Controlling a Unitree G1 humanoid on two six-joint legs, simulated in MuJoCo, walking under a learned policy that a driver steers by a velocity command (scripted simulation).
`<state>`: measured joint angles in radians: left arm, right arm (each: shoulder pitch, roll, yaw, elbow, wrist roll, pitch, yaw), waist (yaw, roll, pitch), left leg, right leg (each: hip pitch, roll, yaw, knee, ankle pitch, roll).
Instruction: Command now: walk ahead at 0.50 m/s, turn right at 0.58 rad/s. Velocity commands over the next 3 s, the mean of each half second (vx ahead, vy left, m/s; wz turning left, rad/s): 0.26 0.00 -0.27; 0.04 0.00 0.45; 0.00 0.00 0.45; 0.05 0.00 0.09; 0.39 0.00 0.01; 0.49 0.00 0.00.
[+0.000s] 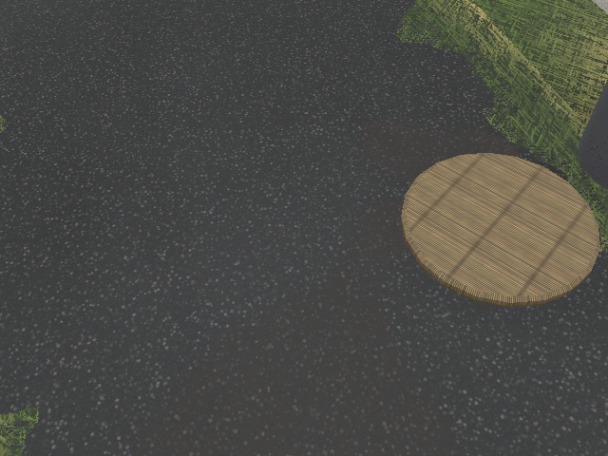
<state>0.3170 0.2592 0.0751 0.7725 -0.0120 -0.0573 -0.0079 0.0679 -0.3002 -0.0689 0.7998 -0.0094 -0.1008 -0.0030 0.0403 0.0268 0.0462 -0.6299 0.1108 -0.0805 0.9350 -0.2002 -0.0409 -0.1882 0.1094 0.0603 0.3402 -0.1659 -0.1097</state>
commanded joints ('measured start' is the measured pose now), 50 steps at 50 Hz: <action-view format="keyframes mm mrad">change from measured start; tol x32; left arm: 1 -15 181 46 -73 -5 -13 22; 14 299 135 11 -41 -7 30 39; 50 -90 144 33 -86 21 44 34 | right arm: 1 -57 -47 -8 -69 -3 -2 0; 50 184 -225 -77 -157 29 153 10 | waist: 1 -11 -80 -40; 14 -20 184 -481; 33 -26 -273 -97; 50 -48 74 -159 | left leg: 1 37 -46 32 -209 192 -27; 10 250 -137 20 -512 245 48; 13 960 340 -509 -441 919 380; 16 639 179 -361 -557 319 283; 29 284 15 -315 -624 -40 207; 33 37 -175 -7 -5 -399 28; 46 215 -104 144 -228 -160 -19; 50 647 37 -114 -551 455 137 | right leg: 1 -37 -204 176 -122 224 -139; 11 73 -146 266 313 386 17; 13 -322 57 150 878 -591 126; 14 -373 -24 194 970 -533 143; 29 0 -73 -9 133 -50 119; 32 72 -430 339 -62 50 -91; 44 110 -401 5 32 421 -101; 50 -213 -281 -189 466 -44 125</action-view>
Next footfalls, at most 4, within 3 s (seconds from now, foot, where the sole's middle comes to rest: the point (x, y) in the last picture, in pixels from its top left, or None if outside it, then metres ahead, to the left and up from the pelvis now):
0.22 left None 0.34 0.13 -0.78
0.60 right None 0.28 -0.09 -0.78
0.98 left None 0.25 0.17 -0.78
1.44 right None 0.35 -0.04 -0.78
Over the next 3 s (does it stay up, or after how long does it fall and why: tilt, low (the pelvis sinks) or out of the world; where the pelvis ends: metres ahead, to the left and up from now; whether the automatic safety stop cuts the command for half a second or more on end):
stays up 0.68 0.27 -0.01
